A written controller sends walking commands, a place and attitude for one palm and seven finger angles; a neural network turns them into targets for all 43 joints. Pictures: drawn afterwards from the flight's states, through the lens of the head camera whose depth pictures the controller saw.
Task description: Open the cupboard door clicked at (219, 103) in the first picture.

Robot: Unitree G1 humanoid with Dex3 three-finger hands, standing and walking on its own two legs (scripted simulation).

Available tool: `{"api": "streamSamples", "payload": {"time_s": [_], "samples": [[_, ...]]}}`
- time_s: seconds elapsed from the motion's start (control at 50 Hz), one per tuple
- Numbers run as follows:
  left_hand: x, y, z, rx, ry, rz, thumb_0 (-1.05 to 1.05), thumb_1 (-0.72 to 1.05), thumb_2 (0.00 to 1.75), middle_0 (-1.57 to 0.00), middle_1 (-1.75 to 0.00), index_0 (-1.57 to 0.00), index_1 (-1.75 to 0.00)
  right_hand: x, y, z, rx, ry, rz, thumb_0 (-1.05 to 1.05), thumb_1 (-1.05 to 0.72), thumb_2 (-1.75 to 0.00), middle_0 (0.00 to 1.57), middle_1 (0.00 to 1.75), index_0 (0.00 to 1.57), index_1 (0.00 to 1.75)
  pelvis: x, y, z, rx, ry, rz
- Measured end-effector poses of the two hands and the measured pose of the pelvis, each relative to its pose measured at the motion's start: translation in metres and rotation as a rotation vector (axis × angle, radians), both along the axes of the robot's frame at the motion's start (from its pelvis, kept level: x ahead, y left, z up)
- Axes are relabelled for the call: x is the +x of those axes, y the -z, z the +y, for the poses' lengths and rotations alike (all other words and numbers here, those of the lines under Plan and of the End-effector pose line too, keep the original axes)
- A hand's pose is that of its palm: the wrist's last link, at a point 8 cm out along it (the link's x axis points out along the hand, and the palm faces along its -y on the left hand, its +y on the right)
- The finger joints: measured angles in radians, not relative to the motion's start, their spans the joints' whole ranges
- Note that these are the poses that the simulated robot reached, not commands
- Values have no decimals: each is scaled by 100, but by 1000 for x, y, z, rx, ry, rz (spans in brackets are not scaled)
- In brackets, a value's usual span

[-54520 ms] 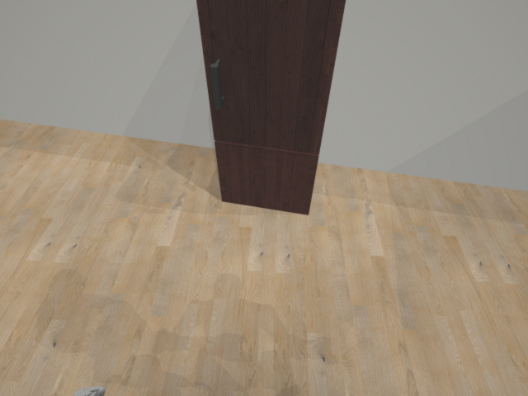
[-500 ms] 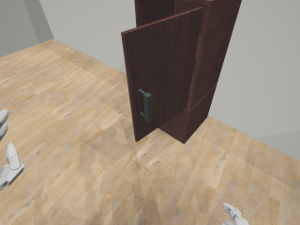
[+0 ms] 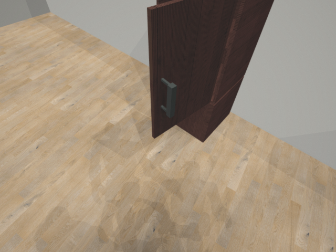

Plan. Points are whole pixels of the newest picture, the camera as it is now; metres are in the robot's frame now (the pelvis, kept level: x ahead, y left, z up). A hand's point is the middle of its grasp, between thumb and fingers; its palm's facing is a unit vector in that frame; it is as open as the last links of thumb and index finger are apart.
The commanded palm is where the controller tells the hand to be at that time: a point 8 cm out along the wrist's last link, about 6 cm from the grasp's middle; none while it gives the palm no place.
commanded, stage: let the arm hang, fingers relaxed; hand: left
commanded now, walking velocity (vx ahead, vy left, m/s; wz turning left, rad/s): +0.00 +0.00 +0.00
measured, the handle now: (167, 98) +0.66 +0.03 -0.07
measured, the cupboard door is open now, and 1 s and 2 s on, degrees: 81 81 81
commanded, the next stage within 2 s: look to check the result in 0.78 s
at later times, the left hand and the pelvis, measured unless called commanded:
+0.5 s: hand out of the picture -0.01 +0.21 -0.16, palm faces +0.03 -0.97 -0.25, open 7.4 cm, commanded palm none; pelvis +0.00 +0.01 +0.01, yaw +0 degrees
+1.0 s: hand out of the picture +0.07 +0.20 -0.16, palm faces +0.00 -0.97 -0.25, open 7.4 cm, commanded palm none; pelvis +0.03 -0.01 +0.01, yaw +0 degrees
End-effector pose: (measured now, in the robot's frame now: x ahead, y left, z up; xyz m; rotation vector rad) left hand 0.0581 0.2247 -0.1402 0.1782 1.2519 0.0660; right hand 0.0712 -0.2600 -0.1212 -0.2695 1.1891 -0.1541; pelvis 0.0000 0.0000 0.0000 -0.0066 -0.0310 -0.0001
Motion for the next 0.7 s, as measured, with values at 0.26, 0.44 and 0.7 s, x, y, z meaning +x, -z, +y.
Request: {"api": "streamSamples", "payload": {"time_s": [0.26, 0.44, 0.7], "samples": [[-135, -7, 20, 50, -156, 347, 1, 92, 90, -20, -30, -20, -30, -95, 19, 43, 88, 87, 290, 1, -90, -90, 21, 30, 20, 30, -2, -5, 7, -10, -7, -2], [-93, -10, 32, 86, -132, 237, 1, 91, 90, -20, -30, -20, -30, -88, 25, 49, 113, 104, 251, 1, -90, -90, 21, 30, 20, 30, 2, -6, 10, 0, 1, -3], [1, -13, 22, 67, -62, 29, 1, 90, 90, -20, -30, -20, -30, -45, 18, 28, 81, 87, 155, 1, -90, -90, 20, 30, 20, 30, 14, -8, 4, 7, 3, -4]]}}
